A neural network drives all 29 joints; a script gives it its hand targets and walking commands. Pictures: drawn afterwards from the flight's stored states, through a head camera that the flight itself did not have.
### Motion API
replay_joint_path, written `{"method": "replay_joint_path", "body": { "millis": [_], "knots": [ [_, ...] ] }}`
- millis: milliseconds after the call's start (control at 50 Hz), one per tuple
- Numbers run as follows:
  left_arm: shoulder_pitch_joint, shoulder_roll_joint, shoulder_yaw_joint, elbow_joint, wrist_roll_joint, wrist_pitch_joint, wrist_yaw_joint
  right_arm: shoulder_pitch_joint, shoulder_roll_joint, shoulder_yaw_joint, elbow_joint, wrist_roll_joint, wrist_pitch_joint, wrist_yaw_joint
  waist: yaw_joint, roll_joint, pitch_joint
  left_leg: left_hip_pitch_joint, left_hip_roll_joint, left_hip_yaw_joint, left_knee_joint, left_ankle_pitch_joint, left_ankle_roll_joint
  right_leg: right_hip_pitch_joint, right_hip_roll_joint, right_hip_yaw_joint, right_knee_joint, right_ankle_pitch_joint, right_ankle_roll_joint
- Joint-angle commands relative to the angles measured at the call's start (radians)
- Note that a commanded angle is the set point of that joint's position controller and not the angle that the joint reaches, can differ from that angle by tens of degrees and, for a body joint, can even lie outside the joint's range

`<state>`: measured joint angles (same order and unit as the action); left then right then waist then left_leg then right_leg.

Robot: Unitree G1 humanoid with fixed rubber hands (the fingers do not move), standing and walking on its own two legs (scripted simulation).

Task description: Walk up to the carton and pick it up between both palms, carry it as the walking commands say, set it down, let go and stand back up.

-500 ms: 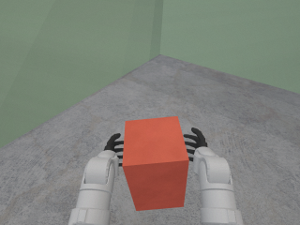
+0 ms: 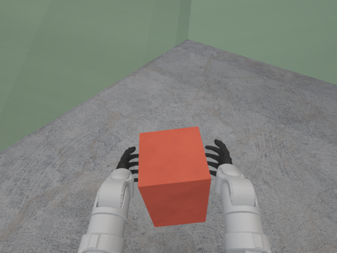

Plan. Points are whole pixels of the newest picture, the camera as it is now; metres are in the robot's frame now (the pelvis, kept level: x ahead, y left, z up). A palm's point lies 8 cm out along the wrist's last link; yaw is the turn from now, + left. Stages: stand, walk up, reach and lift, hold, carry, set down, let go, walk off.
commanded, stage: carry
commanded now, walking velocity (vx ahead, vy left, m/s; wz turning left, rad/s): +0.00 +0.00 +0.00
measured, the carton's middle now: (174, 180) +0.34 +0.00 -0.04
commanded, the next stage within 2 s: hold in 1.26 s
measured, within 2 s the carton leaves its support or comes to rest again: neither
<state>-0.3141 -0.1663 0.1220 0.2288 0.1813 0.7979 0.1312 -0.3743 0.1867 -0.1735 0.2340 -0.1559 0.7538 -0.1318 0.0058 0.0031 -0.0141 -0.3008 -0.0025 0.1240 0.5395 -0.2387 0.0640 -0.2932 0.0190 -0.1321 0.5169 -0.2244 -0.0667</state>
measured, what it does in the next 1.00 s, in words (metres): stands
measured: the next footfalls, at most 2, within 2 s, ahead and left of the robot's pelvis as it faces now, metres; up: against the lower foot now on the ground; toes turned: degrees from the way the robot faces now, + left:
right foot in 1.52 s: +0.15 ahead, -0.12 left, +0.00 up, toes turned +24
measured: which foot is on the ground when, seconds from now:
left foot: down 0.00-1.00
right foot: down 0.00-1.00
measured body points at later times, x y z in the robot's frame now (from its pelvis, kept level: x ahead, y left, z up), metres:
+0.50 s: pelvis +0.00 +0.02 +0.00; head -0.02 +0.03 +0.45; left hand +0.31 +0.15 +0.03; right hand +0.33 -0.10 +0.05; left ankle +0.03 +0.08 -0.73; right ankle +0.04 -0.08 -0.73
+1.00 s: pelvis -0.01 +0.04 +0.00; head -0.02 +0.04 +0.45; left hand +0.31 +0.16 +0.03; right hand +0.33 -0.09 +0.06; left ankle +0.03 +0.08 -0.73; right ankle +0.04 -0.08 -0.73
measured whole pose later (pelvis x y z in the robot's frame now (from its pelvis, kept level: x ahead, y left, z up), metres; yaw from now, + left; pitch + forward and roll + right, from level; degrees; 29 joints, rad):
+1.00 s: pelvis -0.01 +0.04 +0.00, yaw +0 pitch +0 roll -1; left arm -0.34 -0.17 0.15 0.31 0.23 0.76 0.10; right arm -0.41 0.20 -0.21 0.32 -0.20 0.69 -0.11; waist 0.00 0.00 -0.05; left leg -0.30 -0.04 0.15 0.51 -0.22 0.12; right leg -0.30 -0.01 -0.11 0.50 -0.20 -0.02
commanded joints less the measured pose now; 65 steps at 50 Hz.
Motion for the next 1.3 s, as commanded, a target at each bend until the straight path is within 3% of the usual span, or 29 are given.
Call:
{"method": "replay_joint_path", "body": {
  "millis": [0,20,40,60,80,100,140,220,260,280,360,400,480,520,560,580,600,620,640,700,800,860,880,920,960,1020,1240,1260,1280],
  "knots": [
    [-0.601,-0.963,-0.501,-0.219,-0.287,-0.094,-0.207,-0.443,0.969,0.544,-0.126,0.246,-0.031,0.209,-0.005,-0.048,-0.448,0.124,0.145,-0.152,-0.054,0.136,0.001,0.166,-0.164,0.171,-0.051,0.244,0.001],
    [-0.557,-0.946,-0.507,-0.240,-0.283,-0.086,-0.200,-0.367,0.967,0.530,-0.105,0.243,-0.019,0.204,-0.007,0.021,-0.455,0.134,0.156,-0.151,-0.057,0.182,0.010,0.164,-0.164,0.163,-0.047,0.239,-0.001],
    [-0.545,-0.963,-0.513,-0.196,-0.275,-0.082,-0.212,-0.364,0.961,0.534,-0.097,0.229,-0.021,0.212,-0.005,-0.020,-0.429,0.115,0.159,-0.155,-0.074,0.172,0.007,0.164,-0.160,0.148,-0.043,0.224,0.006],
    [-0.556,-0.945,-0.504,-0.120,-0.244,-0.084,-0.217,-0.306,0.943,0.478,0.052,0.170,-0.016,0.218,-0.007,0.028,-0.418,0.110,0.157,-0.159,-0.078,0.170,0.005,0.153,-0.163,0.154,-0.037,0.202,-0.001],
    [-0.581,-0.941,-0.510,-0.178,-0.267,-0.091,-0.211,-0.342,0.957,0.506,-0.011,0.202,-0.022,0.216,-0.006,0.008,-0.441,0.153,0.160,-0.152,-0.069,0.186,0.003,0.143,-0.160,0.159,-0.049,0.210,0.001],
    [-0.521,-0.961,-0.523,-0.090,-0.232,-0.091,-0.224,-0.276,0.962,0.501,0.083,0.168,-0.026,0.235,-0.005,0.027,-0.439,0.162,0.168,-0.148,-0.073,0.226,0.012,0.146,-0.152,0.152,-0.040,0.234,0.003],
    [-0.596,-0.977,-0.542,-0.213,-0.281,-0.106,-0.222,-0.331,0.976,0.520,-0.031,0.215,-0.034,0.232,-0.008,0.017,-0.426,0.138,0.172,-0.156,-0.084,0.196,-0.002,0.151,-0.154,0.140,-0.027,0.201,0.006],
    [-0.638,-0.967,-0.521,-0.136,-0.262,-0.101,-0.227,-0.354,0.973,0.484,0.061,0.188,-0.030,0.233,-0.004,0.002,-0.408,0.119,0.162,-0.168,-0.109,0.106,0.014,0.116,-0.156,0.155,-0.046,0.112,0.009],
    [-0.595,-0.985,-0.528,-0.172,-0.274,-0.098,-0.221,-0.426,0.973,0.530,-0.069,0.237,-0.040,0.229,-0.001,0.017,-0.394,0.120,0.174,-0.172,-0.118,0.157,0.016,0.110,-0.150,0.147,-0.027,0.113,0.014],
    [-0.605,-0.974,-0.522,-0.028,-0.214,-0.101,-0.246,-0.366,0.957,0.469,0.146,0.144,-0.035,0.251,-0.004,0.044,-0.392,0.100,0.185,-0.186,-0.123,0.187,0.022,0.118,-0.151,0.141,-0.017,0.117,0.016],
    [-0.644,-1.000,-0.519,-0.185,-0.283,-0.114,-0.232,-0.421,1.012,0.534,-0.029,0.249,-0.045,0.245,-0.002,-0.015,-0.377,0.096,0.170,-0.175,-0.127,0.100,0.013,0.124,-0.158,0.147,-0.045,0.090,0.015],
    [-0.636,-1.000,-0.518,-0.047,-0.233,-0.115,-0.256,-0.383,0.999,0.504,0.128,0.179,-0.042,0.264,-0.005,-0.010,-0.380,0.094,0.170,-0.178,-0.136,0.065,0.018,0.121,-0.151,0.148,-0.040,0.086,0.024],
    [-0.708,-1.006,-0.524,-0.114,-0.263,-0.131,-0.257,-0.483,1.018,0.545,0.045,0.227,-0.057,0.262,-0.004,-0.015,-0.380,0.091,0.161,-0.169,-0.123,0.080,0.017,0.109,-0.148,0.150,-0.034,0.115,0.023],
    [-0.709,-1.034,-0.551,-0.094,-0.253,-0.135,-0.268,-0.402,1.036,0.520,0.130,0.198,-0.059,0.281,-0.002,0.052,-0.383,0.099,0.171,-0.177,-0.145,0.105,0.014,0.114,-0.147,0.139,-0.031,0.092,0.020],
    [-0.702,-1.015,-0.536,-0.090,-0.246,-0.135,-0.264,-0.414,1.039,0.535,0.127,0.208,-0.056,0.280,-0.003,0.010,-0.388,0.089,0.170,-0.177,-0.140,0.151,0.020,0.137,-0.148,0.134,-0.027,0.120,0.020],
    [-0.716,-1.051,-0.579,-0.179,-0.293,-0.135,-0.255,-0.467,1.046,0.572,-0.006,0.262,-0.066,0.270,-0.006,0.016,-0.408,0.124,0.186,-0.167,-0.127,0.210,0.019,0.135,-0.145,0.117,-0.018,0.155,0.029],
    [-0.734,-1.014,-0.544,-0.093,-0.248,-0.133,-0.262,-0.458,1.023,0.532,0.111,0.211,-0.060,0.277,-0.007,0.020,-0.421,0.122,0.181,-0.164,-0.125,0.211,0.027,0.128,-0.145,0.133,-0.029,0.163,0.022],
    [-0.686,-1.038,-0.570,-0.149,-0.279,-0.127,-0.259,-0.437,1.044,0.583,0.010,0.254,-0.057,0.273,-0.005,0.007,-0.453,0.153,0.180,-0.153,-0.106,0.229,0.021,0.145,-0.151,0.134,-0.028,0.185,0.019],
    [-0.691,-1.008,-0.531,-0.034,-0.237,-0.126,-0.266,-0.457,1.016,0.536,0.128,0.202,-0.058,0.274,-0.008,0.024,-0.428,0.136,0.169,-0.153,-0.126,0.157,0.019,0.133,-0.152,0.151,-0.034,0.160,0.023],
    [-0.607,-1.031,-0.555,-0.051,-0.247,-0.118,-0.270,-0.347,1.025,0.552,0.102,0.199,-0.048,0.277,-0.009,-0.016,-0.431,0.140,0.171,-0.158,-0.118,0.178,0.023,0.133,-0.148,0.139,-0.038,0.180,0.015],
    [-0.783,-1.026,-0.564,-0.088,-0.258,-0.142,-0.281,-0.462,1.038,0.525,0.157,0.202,-0.064,0.296,-0.007,0.082,-0.399,0.160,0.199,-0.201,-0.176,0.111,0.029,0.052,-0.133,0.118,-0.029,-0.004,0.025],
    [-0.726,-1.052,-0.544,-0.058,-0.247,-0.143,-0.284,-0.453,1.064,0.566,0.127,0.218,-0.065,0.295,-0.005,-0.038,-0.395,0.076,0.185,-0.180,-0.170,0.021,0.033,0.121,-0.135,0.125,-0.057,0.040,0.024],
    [-0.750,-1.068,-0.564,-0.118,-0.271,-0.143,-0.276,-0.555,1.064,0.594,0.004,0.249,-0.072,0.285,-0.007,-0.017,-0.401,0.106,0.175,-0.169,-0.161,0.085,0.024,0.108,-0.139,0.133,-0.050,0.108,0.020],
    [-0.717,-1.052,-0.566,-0.080,-0.260,-0.135,-0.279,-0.419,1.066,0.560,0.139,0.217,-0.055,0.294,-0.008,-0.010,-0.409,0.136,0.192,-0.157,-0.137,0.198,0.022,0.114,-0.141,0.108,-0.023,0.160,0.033],
    [-0.685,-1.040,-0.562,-0.089,-0.261,-0.129,-0.277,-0.395,1.050,0.549,0.106,0.206,-0.055,0.285,-0.010,0.019,-0.440,0.155,0.185,-0.146,-0.116,0.250,0.023,0.128,-0.143,0.120,-0.046,0.189,0.022],
    [-0.697,-1.032,-0.566,-0.060,-0.252,-0.129,-0.282,-0.388,1.035,0.543,0.146,0.207,-0.054,0.296,-0.009,0.026,-0.425,0.128,0.197,-0.171,-0.174,0.134,0.026,0.111,-0.135,0.112,-0.037,0.055,0.020],
    [-0.744,-1.053,-0.534,-0.015,-0.226,-0.152,-0.291,-0.491,1.065,0.541,0.185,0.204,-0.074,0.308,-0.007,0.030,-0.381,0.084,0.191,-0.177,-0.189,0.020,0.021,0.096,-0.138,0.113,-0.049,0.024,0.027],
    [-0.614,-1.199,-0.601,-0.087,-0.250,-0.174,-0.272,-0.372,0.971,0.447,0.121,0.128,-0.117,0.358,-0.111,0.061,-0.547,0.478,0.116,-0.439,-0.123,0.488,-0.082,0.100,0.048,0.268,-0.030,0.174,0.032],
    [-0.625,-1.196,-0.606,-0.109,-0.249,-0.172,-0.266,-0.384,0.993,0.435,0.121,0.134,-0.121,0.365,-0.118,0.042,-0.588,0.552,0.134,-0.455,-0.085,0.670,-0.096,0.059,0.048,0.291,-0.029,0.208,0.037]
  ]
}}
